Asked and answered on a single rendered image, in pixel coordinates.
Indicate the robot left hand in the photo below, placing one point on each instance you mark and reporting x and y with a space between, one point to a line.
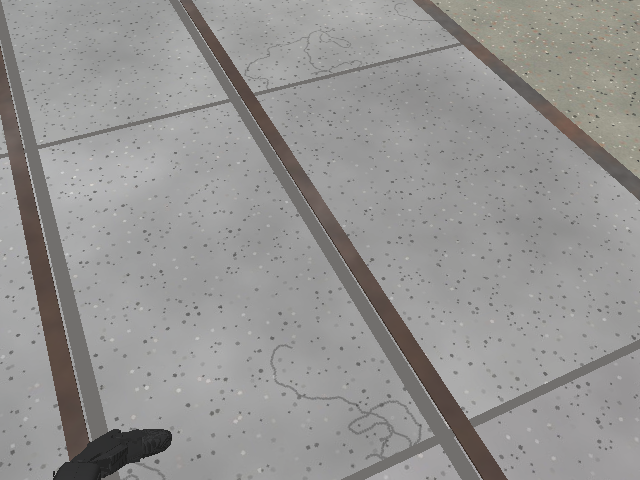
113 450

